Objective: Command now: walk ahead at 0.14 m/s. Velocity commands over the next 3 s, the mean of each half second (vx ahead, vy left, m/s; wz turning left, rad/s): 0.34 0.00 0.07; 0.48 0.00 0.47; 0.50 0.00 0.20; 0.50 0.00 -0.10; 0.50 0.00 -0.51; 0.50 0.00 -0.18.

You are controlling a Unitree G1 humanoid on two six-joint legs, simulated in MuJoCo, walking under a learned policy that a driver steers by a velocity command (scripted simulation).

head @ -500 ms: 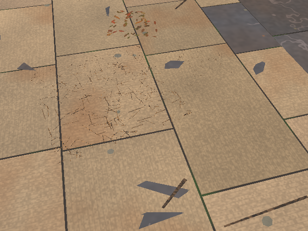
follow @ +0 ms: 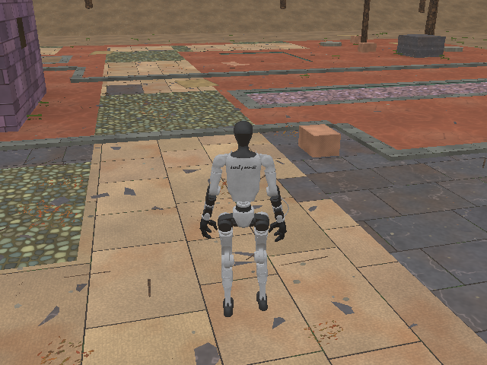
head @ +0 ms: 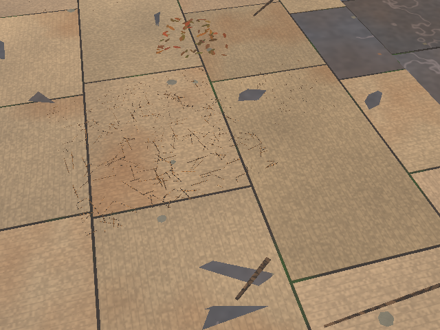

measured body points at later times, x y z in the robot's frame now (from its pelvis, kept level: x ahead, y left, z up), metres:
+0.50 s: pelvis +0.16 -0.06 +0.01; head +0.17 -0.07 +0.46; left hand +0.09 +0.18 -0.14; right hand +0.30 -0.31 -0.12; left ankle +0.26 +0.11 -0.66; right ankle +0.07 -0.15 -0.74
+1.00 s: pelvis +0.44 +0.03 +0.01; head +0.47 +0.04 +0.46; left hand +0.53 +0.34 -0.09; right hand +0.59 -0.21 -0.11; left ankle +0.42 +0.09 -0.74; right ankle +0.63 -0.12 -0.67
